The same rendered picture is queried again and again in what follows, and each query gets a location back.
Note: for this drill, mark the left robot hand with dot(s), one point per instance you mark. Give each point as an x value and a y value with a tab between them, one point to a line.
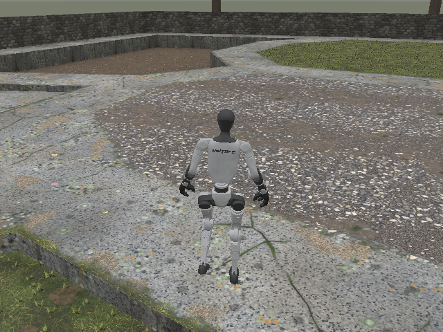
182	189

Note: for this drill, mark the robot right thigh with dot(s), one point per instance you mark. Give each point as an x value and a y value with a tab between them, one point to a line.
237	210

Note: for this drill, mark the robot right forearm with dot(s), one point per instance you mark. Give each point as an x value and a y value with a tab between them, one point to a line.
260	183

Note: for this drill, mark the right robot hand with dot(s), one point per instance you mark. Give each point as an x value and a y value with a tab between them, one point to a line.
261	197

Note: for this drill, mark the robot right upper arm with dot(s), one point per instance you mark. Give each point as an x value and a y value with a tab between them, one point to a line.
245	147

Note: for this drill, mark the robot left upper arm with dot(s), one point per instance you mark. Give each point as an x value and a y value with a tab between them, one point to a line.
202	144

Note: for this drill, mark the humanoid robot torso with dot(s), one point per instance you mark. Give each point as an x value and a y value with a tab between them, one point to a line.
222	167

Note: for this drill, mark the robot left forearm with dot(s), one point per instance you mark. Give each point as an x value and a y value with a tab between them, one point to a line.
187	178

